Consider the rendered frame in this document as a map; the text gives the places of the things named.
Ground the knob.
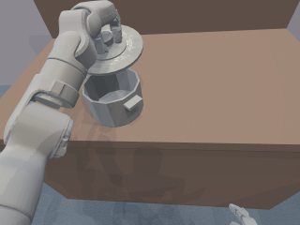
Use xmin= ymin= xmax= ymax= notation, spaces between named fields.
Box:
xmin=100 ymin=31 xmax=114 ymax=47

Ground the right robot hand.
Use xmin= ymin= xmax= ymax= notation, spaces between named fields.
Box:
xmin=229 ymin=203 xmax=258 ymax=225

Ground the lid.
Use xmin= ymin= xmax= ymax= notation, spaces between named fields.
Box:
xmin=87 ymin=24 xmax=143 ymax=76

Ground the pot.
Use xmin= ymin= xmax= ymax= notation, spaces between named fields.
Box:
xmin=82 ymin=68 xmax=143 ymax=128

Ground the left robot hand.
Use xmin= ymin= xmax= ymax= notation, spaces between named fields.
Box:
xmin=73 ymin=0 xmax=122 ymax=54

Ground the robot left forearm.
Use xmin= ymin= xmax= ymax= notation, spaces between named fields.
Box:
xmin=4 ymin=5 xmax=102 ymax=145

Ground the table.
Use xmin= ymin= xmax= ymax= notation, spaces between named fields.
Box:
xmin=0 ymin=0 xmax=300 ymax=210

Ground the left robot upper arm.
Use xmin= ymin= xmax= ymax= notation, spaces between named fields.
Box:
xmin=0 ymin=101 xmax=74 ymax=225

